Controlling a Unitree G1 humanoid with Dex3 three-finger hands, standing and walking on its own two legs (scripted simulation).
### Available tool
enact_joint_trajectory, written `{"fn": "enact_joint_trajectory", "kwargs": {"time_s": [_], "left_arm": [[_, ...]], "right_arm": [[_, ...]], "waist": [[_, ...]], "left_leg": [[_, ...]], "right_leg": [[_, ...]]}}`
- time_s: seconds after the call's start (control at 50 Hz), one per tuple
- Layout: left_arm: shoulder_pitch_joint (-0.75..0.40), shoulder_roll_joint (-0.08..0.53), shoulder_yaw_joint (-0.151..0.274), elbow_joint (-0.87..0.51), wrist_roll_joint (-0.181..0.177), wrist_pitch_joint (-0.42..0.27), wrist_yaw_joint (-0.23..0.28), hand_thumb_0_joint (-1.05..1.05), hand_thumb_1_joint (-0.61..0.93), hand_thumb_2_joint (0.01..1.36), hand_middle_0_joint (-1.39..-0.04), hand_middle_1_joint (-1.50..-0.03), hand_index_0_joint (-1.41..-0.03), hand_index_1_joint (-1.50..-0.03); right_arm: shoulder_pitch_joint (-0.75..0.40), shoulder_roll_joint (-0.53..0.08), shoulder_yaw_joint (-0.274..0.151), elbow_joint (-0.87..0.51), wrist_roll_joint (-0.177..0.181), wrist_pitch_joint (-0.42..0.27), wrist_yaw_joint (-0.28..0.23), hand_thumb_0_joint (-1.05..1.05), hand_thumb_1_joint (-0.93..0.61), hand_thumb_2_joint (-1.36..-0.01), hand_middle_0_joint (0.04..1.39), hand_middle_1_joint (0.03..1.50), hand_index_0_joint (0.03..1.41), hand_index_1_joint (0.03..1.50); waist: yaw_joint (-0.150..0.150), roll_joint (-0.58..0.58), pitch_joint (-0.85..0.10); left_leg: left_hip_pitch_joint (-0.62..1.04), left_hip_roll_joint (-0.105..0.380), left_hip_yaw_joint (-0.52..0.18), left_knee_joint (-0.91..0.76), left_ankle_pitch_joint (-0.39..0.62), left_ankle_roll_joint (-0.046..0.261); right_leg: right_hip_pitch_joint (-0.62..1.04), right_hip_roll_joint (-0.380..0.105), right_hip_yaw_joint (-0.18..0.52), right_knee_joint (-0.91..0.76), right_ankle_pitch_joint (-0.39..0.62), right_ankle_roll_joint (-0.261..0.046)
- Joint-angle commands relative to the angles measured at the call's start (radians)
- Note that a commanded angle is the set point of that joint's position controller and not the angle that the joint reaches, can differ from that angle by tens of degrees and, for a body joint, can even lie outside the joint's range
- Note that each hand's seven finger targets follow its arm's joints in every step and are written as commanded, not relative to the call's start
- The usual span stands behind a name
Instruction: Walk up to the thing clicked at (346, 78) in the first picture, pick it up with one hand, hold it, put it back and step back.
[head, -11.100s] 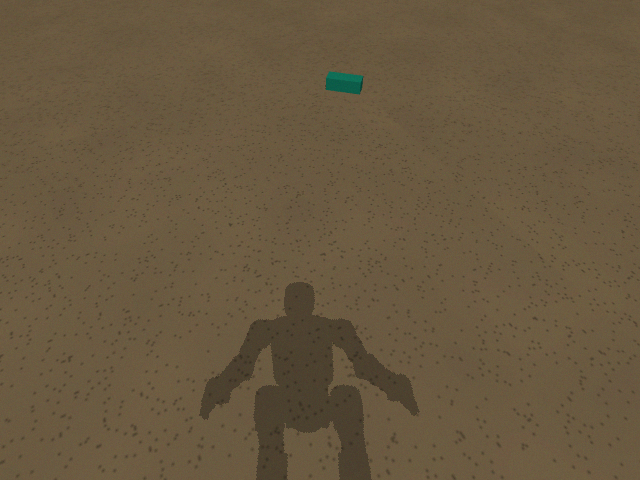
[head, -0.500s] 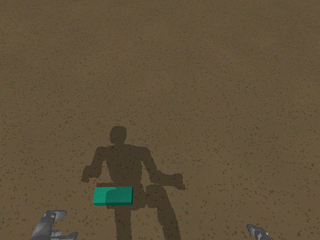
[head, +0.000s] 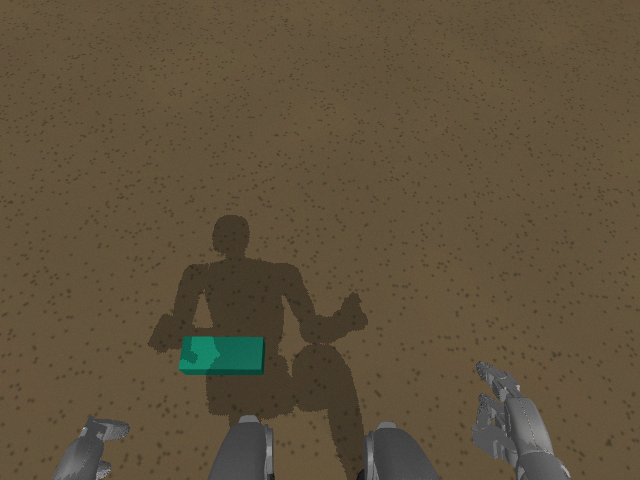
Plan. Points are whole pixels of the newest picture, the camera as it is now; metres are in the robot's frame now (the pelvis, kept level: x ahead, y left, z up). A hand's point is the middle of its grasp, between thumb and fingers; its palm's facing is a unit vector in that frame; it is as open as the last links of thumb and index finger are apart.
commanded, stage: rise first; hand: left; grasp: from above
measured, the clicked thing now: (224, 356) +0.41 +0.23 -0.64
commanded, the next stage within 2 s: none
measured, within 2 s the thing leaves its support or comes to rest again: neither
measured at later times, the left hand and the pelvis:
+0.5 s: hand (164, 408) +0.25 +0.28 -0.34, palm faces -0.45 -0.41 -0.79, open 14.2 cm; pelvis -0.06 +0.00 -0.19, yaw -3 degrees
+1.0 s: hand (181, 379) +0.32 +0.28 -0.45, palm faces -0.48 -0.12 -0.87, open 14.3 cm; pelvis -0.09 +0.00 -0.29, yaw -6 degrees
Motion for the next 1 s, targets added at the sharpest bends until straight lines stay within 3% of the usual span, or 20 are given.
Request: {"fn": "enact_joint_trajectory", "kwargs": {"time_s": [0.0,0.04,0.1,0.12,0.2,0.28,0.32,0.4,0.44,0.48,0.54,0.6,0.62,0.68,0.76,0.8,0.82,0.9,0.92,0.98], "left_arm": [[-0.088,0.179,0.052,-0.098,0.062,-0.039,0.02,0.0,-0.579,0.994,-0.075,-1.094,-0.077,-1.091],[-0.146,0.209,0.07,-0.059,0.109,-0.072,0.03,0.0,-0.586,1.008,-0.074,-1.084,-0.068,-1.091],[-0.194,0.187,0.026,-0.02,0.167,-0.13,0.042,0.0,-0.565,0.992,-0.07,-1.091,-0.075,-1.087],[-0.217,0.224,0.047,-0.019,0.187,-0.15,0.049,0.0,-0.586,1.014,-0.071,-1.079,-0.065,-1.086],[-0.298,0.274,0.053,0.041,0.283,-0.223,0.087,0.0,-0.593,1.014,-0.073,-1.074,-0.068,-1.079],[-0.399,0.353,0.08,0.067,0.359,-0.259,0.13,0.0,-0.588,1.016,-0.072,-1.075,-0.07,-1.078],[-0.479,0.371,0.078,0.105,0.396,-0.267,0.147,0.0,-0.594,1.031,-0.07,-1.061,-0.061,-1.07],[-0.61,0.418,0.089,0.164,0.456,-0.289,0.158,0.0,-0.59,1.029,-0.068,-1.053,-0.064,-1.058],[-0.686,0.454,0.089,0.181,0.487,-0.306,0.163,0.0,-0.592,1.042,-0.069,-1.031,-0.056,-1.044],[-0.711,0.443,0.078,0.255,0.503,-0.315,0.163,0.0,-0.597,1.05,-0.072,-1.028,-0.058,-1.044],[-0.787,0.496,0.086,0.28,0.548,-0.338,0.167,0.0,-0.589,1.048,-0.069,-1.034,-0.059,-1.044],[-0.82,0.485,0.069,0.356,0.588,-0.36,0.174,0.0,-0.593,1.06,-0.066,-1.019,-0.051,-1.035],[-0.889,0.514,0.072,0.306,0.599,-0.376,0.18,0.0,-0.585,1.058,-0.063,-1.024,-0.051,-1.037],[-0.915,0.543,0.084,0.396,0.648,-0.396,0.203,0.0,-0.588,1.068,-0.067,-1.006,-0.051,-1.023],[-1.042,0.613,0.103,0.361,0.707,-0.432,0.245,0.0,-0.589,1.07,-0.068,-0.989,-0.05,-1.008],[-1.024,0.555,0.065,0.47,0.727,-0.431,0.26,0.0,-0.6,1.085,-0.07,-0.966,-0.042,-0.996],[-1.033,0.587,0.082,0.475,0.74,-0.433,0.271,0.0,-0.592,1.076,-0.068,-0.973,-0.045,-0.997],[-1.088,0.615,0.078,0.508,0.786,-0.431,0.291,0.0,-0.586,1.071,-0.066,-0.972,-0.047,-0.993],[-1.061,0.602,0.065,0.577,0.8,-0.426,0.293,0.0,-0.584,1.067,-0.065,-0.968,-0.045,-0.989],[-1.123,0.604,0.059,0.579,0.821,-0.434,0.303,0.0,-0.579,1.056,-0.062,-0.97,-0.047,-0.985]], "right_arm": [[0.004,-0.159,-0.062,-0.122,0.003,-0.062,-0.005,0.0,-0.922,-0.906,0.2,0.3,0.2,0.3],[-0.012,-0.16,-0.061,-0.118,0.001,-0.076,-0.001,0.0,-0.901,-0.901,0.2,0.3,0.2,0.3],[-0.022,-0.17,-0.068,-0.104,0.002,-0.095,0.012,0.0,-0.891,-0.898,0.2,0.3,0.2,0.3],[-0.03,-0.181,-0.071,-0.098,0.004,-0.098,0.014,0.0,-0.896,-0.9,0.2,0.3,0.2,0.3],[-0.038,-0.198,-0.079,-0.064,0.004,-0.101,0.027,0.0,-0.914,-0.906,0.2,0.3,0.2,0.3],[-0.026,-0.206,-0.09,-0.024,0.002,-0.088,0.037,0.0,-0.922,-0.909,0.2,0.3,0.2,0.3],[-0.019,-0.207,-0.092,-0.004,-0.002,-0.078,0.043,0.0,-0.915,-0.907,0.2,0.3,0.2,0.3],[0.001,-0.217,-0.104,0.03,-0.011,-0.06,0.052,0.0,-0.92,-0.908,0.2,0.3,0.2,0.3],[0.004,-0.22,-0.112,0.041,-0.014,-0.051,0.051,0.0,-0.906,-0.905,0.2,0.3,0.2,0.3],[0.027,-0.209,-0.11,0.073,-0.017,-0.038,0.054,0.0,-0.911,-0.907,0.2,0.3,0.2,0.3],[0.044,-0.215,-0.113,0.09,-0.021,-0.021,0.055,0.0,-0.909,-0.906,0.2,0.3,0.2,0.3],[0.065,-0.207,-0.1,0.115,-0.029,-0.005,0.063,0.0,-0.904,-0.905,0.2,0.3,0.2,0.3],[0.064,-0.221,-0.111,0.105,-0.031,0.001,0.062,0.0,-0.902,-0.904,0.2,0.3,0.2,0.3],[0.068,-0.22,-0.096,0.123,-0.039,0.023,0.072,0.0,-0.901,-0.904,0.2,0.3,0.2,0.3],[0.074,-0.24,-0.096,0.127,-0.054,0.049,0.078,0.0,-0.9,-0.904,0.2,0.3,0.2,0.3],[0.084,-0.23,-0.083,0.141,-0.06,0.059,0.083,0.0,-0.899,-0.905,0.2,0.3,0.2,0.3],[0.093,-0.231,-0.079,0.148,-0.065,0.063,0.084,0.0,-0.899,-0.904,0.2,0.3,0.2,0.3],[0.085,-0.253,-0.084,0.142,-0.079,0.071,0.09,0.0,-0.899,-0.904,0.2,0.3,0.2,0.3],[0.097,-0.247,-0.08,0.167,-0.081,0.075,0.092,0.0,-0.898,-0.904,0.201,0.3,0.2,0.3],[0.098,-0.25,-0.078,0.169,-0.092,0.079,0.098,0.0,-0.898,-0.904,0.2,0.3,0.2,0.3]], "waist": [[-0.038,0.044,-0.233],[-0.032,0.062,-0.244],[-0.034,0.054,-0.304],[-0.023,0.074,-0.333],[-0.01,0.104,-0.432],[0.01,0.096,-0.558],[-0.001,0.074,-0.571],[0.011,0.08,-0.648],[0.012,0.065,-0.653],[0.001,0.025,-0.618],[0.004,0.033,-0.657],[-0.009,0.04,-0.637],[-0.015,0.042,-0.643],[-0.016,0.091,-0.589],[-0.021,0.163,-0.643],[-0.051,0.138,-0.576],[-0.04,0.132,-0.594],[-0.042,0.176,-0.601],[-0.05,0.162,-0.569],[-0.064,0.184,-0.558]], "left_leg": [[0.135,-0.025,-0.024,-0.055,0.253,0.016],[0.053,-0.033,-0.019,0.003,0.165,0.017],[-0.032,-0.036,-0.024,0.081,0.121,0.015],[-0.047,-0.031,-0.036,0.102,0.13,0.012],[-0.121,-0.03,-0.049,0.216,0.161,0.007],[-0.208,-0.036,-0.016,0.364,0.252,0.023],[-0.286,-0.036,-0.009,0.419,0.225,0.028],[-0.348,-0.033,-0.013,0.493,0.159,0.025],[-0.401,-0.032,-0.004,0.528,0.097,0.027],[-0.486,-0.035,-0.003,0.554,0.014,0.034],[-0.526,-0.035,0.005,0.605,0.017,0.037],[-0.553,-0.032,-0.007,0.643,0.026,0.038],[-0.569,-0.032,-0.007,0.655,0.018,0.039],[-0.589,-0.028,-0.034,0.653,-0.063,0.032],[-0.563,-0.028,-0.038,0.692,-0.048,0.028],[-0.615,-0.028,-0.038,0.712,-0.064,0.03],[-0.61,-0.029,-0.038,0.722,-0.048,0.031],[-0.605,-0.028,-0.042,0.744,-0.044,0.026],[-0.638,-0.028,-0.042,0.752,-0.071,0.028],[-0.642,-0.027,-0.055,0.763,-0.076,0.026]], "right_leg": [[-0.052,0.04,-0.003,-0.033,0.23,-0.035],[-0.129,0.04,0.005,0.02,0.169,-0.037],[-0.22,0.037,0.007,0.114,0.136,-0.038],[-0.264,0.036,0.006,0.155,0.137,-0.04],[-0.404,0.036,0.002,0.291,0.147,-0.046],[-0.448,0.045,0.01,0.376,0.228,-0.042],[-0.476,0.048,0.011,0.404,0.216,-0.04],[-0.546,0.049,0.001,0.474,0.15,-0.043],[-0.563,0.052,-0.001,0.485,0.104,-0.042],[-0.601,0.057,-0.003,0.494,0.031,-0.042],[-0.608,0.058,-0.004,0.528,0.027,-0.041],[-0.666,0.061,-0.023,0.582,0.039,-0.045],[-0.672,0.063,-0.024,0.588,0.032,-0.045],[-0.778,0.065,-0.045,0.647,-0.041,-0.053],[-0.833,0.065,-0.057,0.694,-0.029,-0.057],[-0.871,0.067,-0.065,0.708,-0.04,-0.055],[-0.861,0.067,-0.065,0.712,-0.025,-0.055],[-0.9,0.065,-0.075,0.751,-0.019,-0.057],[-0.925,0.069,-0.079,0.756,-0.043,-0.058],[-0.958,0.064,-0.088,0.79,-0.039,-0.059]]}}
